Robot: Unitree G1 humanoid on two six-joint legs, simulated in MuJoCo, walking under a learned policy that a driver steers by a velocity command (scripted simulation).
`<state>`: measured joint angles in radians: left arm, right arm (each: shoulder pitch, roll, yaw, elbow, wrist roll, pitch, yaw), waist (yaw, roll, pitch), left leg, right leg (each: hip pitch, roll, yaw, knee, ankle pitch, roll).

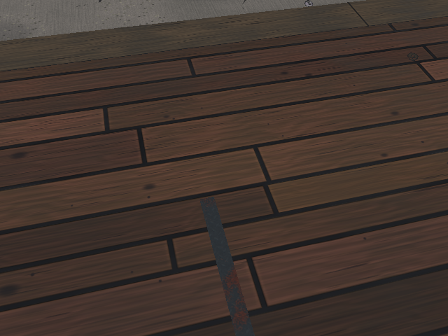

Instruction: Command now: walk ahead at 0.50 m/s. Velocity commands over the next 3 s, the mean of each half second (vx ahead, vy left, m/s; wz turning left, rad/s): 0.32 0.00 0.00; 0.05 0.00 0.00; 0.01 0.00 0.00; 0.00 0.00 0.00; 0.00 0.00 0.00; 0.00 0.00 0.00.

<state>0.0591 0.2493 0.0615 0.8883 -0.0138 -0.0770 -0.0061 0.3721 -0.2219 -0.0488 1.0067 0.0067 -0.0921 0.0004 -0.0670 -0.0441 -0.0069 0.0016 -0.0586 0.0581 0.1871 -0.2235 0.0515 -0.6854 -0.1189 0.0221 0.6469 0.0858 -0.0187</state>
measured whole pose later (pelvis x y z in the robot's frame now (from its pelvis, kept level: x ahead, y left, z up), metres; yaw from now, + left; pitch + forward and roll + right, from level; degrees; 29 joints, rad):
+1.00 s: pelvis +0.29 -0.03 -0.01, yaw +0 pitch -1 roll +0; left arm 0.20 0.22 0.04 1.08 0.00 0.00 0.03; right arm 0.11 -0.20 -0.06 1.06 0.00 0.00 -0.03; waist 0.01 0.00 0.04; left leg -0.28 0.01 0.01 0.52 -0.23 0.01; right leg -0.15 -0.01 -0.06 0.50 -0.34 -0.01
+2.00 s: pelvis +0.28 -0.04 -0.01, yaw +0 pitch -1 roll +0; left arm 0.31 0.16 0.01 1.12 0.00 -0.02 0.04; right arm 0.18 -0.19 -0.03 1.13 0.00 0.01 -0.04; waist 0.00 0.01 0.03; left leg -0.27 0.01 0.00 0.48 -0.20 -0.01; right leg -0.14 0.00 -0.06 0.47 -0.32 -0.02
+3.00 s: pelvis +0.29 -0.05 -0.01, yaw +0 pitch -1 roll +0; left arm 0.36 0.15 0.02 1.09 0.00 -0.02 0.03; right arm 0.21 -0.18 -0.03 1.13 0.01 0.01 -0.05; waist 0.00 0.01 0.03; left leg -0.26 0.02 -0.01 0.48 -0.21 -0.02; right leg -0.13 0.01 -0.06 0.46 -0.32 -0.03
